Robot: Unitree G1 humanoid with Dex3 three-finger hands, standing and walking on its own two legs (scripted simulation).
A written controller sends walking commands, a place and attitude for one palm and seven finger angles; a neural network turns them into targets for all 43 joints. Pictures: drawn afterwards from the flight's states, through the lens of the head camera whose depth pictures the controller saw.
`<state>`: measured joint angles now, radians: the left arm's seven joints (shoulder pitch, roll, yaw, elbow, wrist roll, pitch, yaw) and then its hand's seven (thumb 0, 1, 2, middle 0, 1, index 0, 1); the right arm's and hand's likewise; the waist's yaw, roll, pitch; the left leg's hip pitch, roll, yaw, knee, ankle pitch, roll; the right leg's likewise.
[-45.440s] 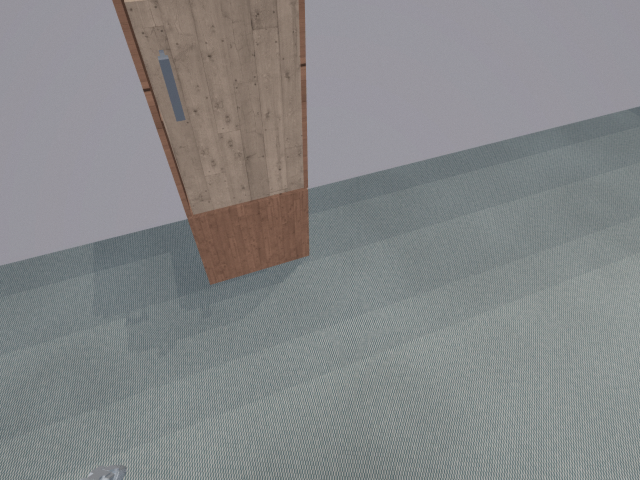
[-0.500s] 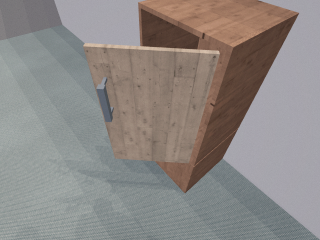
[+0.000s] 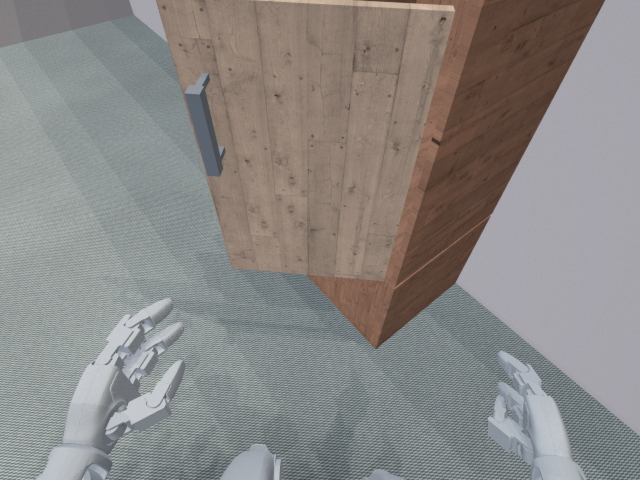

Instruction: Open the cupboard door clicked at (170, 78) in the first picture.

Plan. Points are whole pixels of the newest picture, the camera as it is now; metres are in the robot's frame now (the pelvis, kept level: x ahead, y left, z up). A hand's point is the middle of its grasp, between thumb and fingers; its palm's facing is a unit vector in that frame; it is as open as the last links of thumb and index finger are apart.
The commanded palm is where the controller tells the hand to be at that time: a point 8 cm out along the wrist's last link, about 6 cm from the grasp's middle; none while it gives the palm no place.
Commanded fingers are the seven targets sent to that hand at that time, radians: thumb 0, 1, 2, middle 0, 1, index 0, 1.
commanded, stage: raise the hand with hooked fingers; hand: left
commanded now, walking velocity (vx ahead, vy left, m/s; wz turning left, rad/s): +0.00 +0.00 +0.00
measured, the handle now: (209, 126) +0.58 +0.21 +0.12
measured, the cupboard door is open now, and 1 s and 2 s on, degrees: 46 46 46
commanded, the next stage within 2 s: move the hooked fingers beside the handle in 1.70 s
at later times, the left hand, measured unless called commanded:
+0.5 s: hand (113, 333) +0.26 +0.25 +0.07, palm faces -0.01 -1.00 -0.05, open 11.5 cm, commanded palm +0.23 +0.30 +0.08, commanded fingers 0.00 -0.17 0.44 -0.28 -0.99 -0.28 -0.99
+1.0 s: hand (59, 287) +0.29 +0.30 +0.12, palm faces +0.01 -1.00 -0.06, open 13.8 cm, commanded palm +0.26 +0.35 +0.13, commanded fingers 0.00 -0.50 0.30 -0.30 -1.20 -0.30 -1.20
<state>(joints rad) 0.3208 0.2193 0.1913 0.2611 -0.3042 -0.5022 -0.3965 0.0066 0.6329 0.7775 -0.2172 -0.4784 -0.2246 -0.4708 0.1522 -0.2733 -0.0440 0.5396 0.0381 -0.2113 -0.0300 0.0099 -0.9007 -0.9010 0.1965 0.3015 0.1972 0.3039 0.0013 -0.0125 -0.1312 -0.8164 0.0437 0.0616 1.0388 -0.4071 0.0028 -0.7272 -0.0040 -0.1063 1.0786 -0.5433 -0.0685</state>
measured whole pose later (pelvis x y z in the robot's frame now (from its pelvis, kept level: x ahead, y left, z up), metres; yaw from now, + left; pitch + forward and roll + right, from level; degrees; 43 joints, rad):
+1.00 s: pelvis +0.02 +0.04 +0.04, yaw +1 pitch +6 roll -2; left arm 0.03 0.39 0.35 0.30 -0.34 -0.23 -0.45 -0.01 -0.46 0.31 -0.29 -1.18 -0.30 -1.17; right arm 0.24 -0.26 0.07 0.57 0.05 -0.21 -0.08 0.01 -0.90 -0.90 0.20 0.30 0.20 0.30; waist 0.01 0.03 -0.07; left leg -0.58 0.02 0.05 0.80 -0.33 0.05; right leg -0.45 0.00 -0.12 0.76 -0.41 -0.02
